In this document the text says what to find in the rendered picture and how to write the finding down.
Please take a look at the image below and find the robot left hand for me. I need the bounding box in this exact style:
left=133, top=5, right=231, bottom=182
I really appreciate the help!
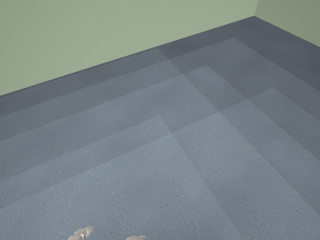
left=68, top=226, right=93, bottom=240

